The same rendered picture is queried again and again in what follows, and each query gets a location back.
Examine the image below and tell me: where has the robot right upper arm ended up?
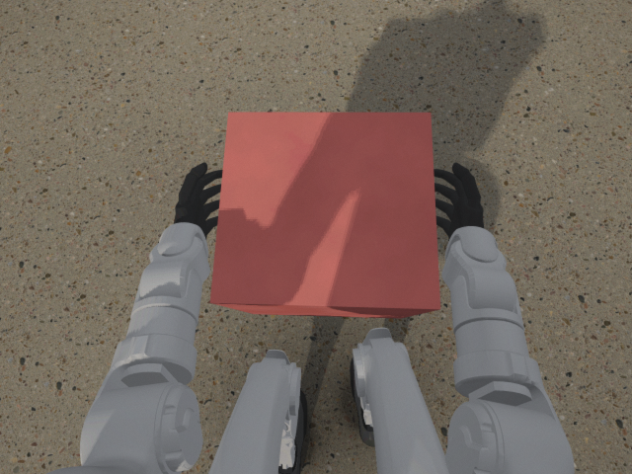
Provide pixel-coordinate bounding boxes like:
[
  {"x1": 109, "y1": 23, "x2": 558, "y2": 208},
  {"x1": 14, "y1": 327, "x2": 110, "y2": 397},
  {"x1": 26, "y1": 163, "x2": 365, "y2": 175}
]
[{"x1": 445, "y1": 399, "x2": 574, "y2": 474}]

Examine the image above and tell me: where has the left robot foot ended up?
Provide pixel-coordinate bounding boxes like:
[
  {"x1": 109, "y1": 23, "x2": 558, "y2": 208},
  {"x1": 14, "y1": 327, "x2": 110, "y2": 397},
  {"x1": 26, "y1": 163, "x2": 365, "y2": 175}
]
[{"x1": 278, "y1": 390, "x2": 307, "y2": 474}]

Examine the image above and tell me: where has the robot left upper arm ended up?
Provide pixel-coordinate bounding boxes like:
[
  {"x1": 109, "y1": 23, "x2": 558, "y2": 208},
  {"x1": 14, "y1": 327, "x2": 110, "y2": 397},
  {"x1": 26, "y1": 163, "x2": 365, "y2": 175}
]
[{"x1": 46, "y1": 381, "x2": 203, "y2": 474}]

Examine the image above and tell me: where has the robot right forearm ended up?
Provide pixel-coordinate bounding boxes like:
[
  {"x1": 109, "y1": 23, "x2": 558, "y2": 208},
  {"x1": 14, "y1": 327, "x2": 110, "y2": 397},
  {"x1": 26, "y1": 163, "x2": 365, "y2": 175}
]
[{"x1": 441, "y1": 226, "x2": 575, "y2": 474}]

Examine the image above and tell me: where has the robot left forearm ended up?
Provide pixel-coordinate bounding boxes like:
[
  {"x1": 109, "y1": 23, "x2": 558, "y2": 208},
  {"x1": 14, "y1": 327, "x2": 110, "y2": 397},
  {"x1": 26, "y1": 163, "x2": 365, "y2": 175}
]
[{"x1": 80, "y1": 222, "x2": 210, "y2": 465}]

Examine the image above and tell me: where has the robot left shin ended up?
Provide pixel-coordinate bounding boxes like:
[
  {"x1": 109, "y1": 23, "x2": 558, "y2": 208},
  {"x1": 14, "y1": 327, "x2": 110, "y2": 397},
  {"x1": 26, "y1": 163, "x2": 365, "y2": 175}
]
[{"x1": 247, "y1": 350, "x2": 298, "y2": 467}]

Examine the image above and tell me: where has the carton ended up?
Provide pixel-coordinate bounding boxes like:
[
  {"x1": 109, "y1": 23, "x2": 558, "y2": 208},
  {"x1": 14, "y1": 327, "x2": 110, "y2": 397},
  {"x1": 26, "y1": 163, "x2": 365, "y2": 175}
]
[{"x1": 210, "y1": 112, "x2": 440, "y2": 319}]

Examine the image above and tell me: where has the left robot hand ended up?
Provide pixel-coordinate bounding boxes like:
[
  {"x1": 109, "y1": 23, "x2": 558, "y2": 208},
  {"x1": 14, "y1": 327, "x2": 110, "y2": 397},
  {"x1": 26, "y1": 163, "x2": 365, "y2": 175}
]
[{"x1": 174, "y1": 162, "x2": 223, "y2": 239}]

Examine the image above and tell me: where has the right robot hand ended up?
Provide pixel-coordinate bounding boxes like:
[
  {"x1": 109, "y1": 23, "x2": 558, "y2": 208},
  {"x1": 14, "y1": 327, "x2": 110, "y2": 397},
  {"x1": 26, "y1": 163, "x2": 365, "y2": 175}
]
[{"x1": 434, "y1": 162, "x2": 484, "y2": 240}]

